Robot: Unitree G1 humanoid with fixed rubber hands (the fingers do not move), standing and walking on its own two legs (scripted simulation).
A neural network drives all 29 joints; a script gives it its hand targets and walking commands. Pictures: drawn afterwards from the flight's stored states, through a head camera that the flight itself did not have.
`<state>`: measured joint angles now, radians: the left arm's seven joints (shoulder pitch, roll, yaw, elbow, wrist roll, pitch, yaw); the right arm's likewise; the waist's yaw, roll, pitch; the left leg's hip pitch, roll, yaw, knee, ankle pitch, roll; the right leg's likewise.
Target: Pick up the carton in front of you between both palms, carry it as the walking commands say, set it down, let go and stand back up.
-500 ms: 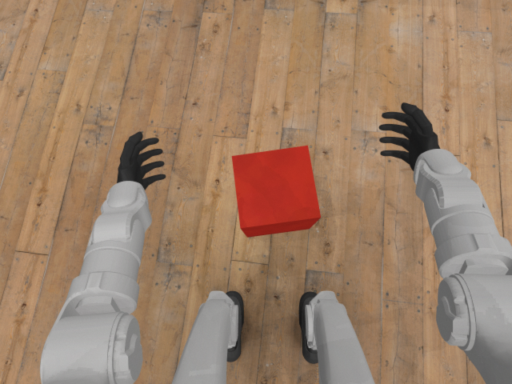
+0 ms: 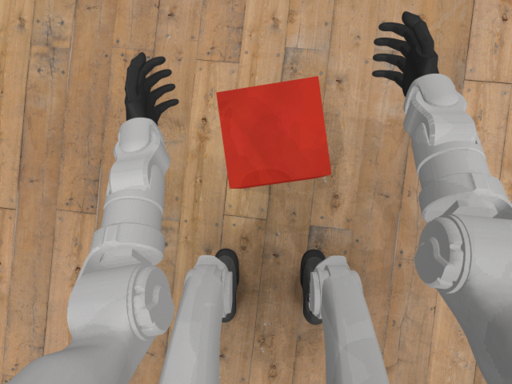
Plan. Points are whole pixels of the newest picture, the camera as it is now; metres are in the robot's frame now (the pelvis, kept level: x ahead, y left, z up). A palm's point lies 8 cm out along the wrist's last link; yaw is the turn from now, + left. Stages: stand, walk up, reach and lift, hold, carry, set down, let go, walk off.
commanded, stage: reach and lift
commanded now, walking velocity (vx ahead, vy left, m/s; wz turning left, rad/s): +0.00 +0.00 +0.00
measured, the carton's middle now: (273, 142) +0.49 -0.01 -0.47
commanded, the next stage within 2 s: none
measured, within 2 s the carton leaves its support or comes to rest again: leaves its support in 1.48 s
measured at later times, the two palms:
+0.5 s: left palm (185, 147) +0.47 +0.18 -0.35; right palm (367, 120) +0.51 -0.20 -0.34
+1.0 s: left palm (195, 147) +0.47 +0.17 -0.40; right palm (353, 125) +0.51 -0.18 -0.40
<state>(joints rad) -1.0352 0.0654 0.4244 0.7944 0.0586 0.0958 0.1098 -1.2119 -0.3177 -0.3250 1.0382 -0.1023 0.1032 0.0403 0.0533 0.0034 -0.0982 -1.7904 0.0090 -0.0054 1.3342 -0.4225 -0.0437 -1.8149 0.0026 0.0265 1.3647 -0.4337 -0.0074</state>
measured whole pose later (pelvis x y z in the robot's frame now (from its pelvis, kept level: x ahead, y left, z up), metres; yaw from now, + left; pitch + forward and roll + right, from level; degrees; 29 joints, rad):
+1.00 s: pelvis -0.05 +0.01 -0.22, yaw +1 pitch +38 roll +2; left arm -1.39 0.22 0.11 1.10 -0.26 0.03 0.19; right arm -1.53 -0.49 0.04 1.25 0.25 0.03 -0.05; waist 0.04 0.05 0.33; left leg -2.27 -0.05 -0.01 2.17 -0.58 -0.05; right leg -2.28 0.00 0.06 2.20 -0.59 0.03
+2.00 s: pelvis -0.06 +0.02 -0.13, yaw -3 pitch +44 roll +3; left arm -1.06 -0.06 0.58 0.65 0.22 0.37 0.07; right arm -1.22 -0.11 -0.40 0.88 -0.25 0.36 -0.03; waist 0.02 0.01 -0.13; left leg -2.09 -0.06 -0.05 1.83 -0.52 -0.08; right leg -2.13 0.07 0.08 1.84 -0.47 0.04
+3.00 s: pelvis +0.03 +0.02 +0.13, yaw -4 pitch +18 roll +0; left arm -0.37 -0.18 0.34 0.48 0.20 0.38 0.03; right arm -0.39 0.12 -0.32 0.48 -0.21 0.40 -0.03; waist 0.01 0.04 -0.17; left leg -0.81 -0.04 -0.07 0.88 -0.38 -0.02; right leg -0.84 0.02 0.08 0.88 -0.36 0.03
